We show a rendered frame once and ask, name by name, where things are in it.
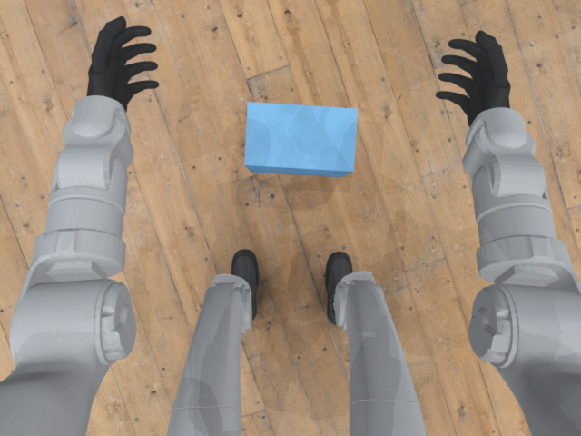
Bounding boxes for robot left hand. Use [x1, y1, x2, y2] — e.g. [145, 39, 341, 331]
[87, 16, 159, 112]

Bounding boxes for carton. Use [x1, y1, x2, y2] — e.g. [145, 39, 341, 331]
[244, 102, 358, 177]

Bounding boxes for left robot foot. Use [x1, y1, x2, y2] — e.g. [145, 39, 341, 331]
[231, 250, 259, 320]

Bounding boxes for robot left upper arm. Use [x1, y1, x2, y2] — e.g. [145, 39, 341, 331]
[0, 279, 137, 436]

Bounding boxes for robot right forearm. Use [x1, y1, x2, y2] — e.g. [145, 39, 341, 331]
[463, 107, 581, 296]

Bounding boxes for robot left forearm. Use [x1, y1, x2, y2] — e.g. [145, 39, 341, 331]
[9, 95, 134, 364]

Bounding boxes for robot right upper arm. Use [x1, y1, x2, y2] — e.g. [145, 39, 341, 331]
[468, 283, 581, 436]

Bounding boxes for robot right hand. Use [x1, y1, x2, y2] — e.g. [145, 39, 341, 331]
[436, 31, 511, 128]

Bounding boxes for left robot thigh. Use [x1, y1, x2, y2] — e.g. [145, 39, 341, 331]
[166, 282, 252, 436]

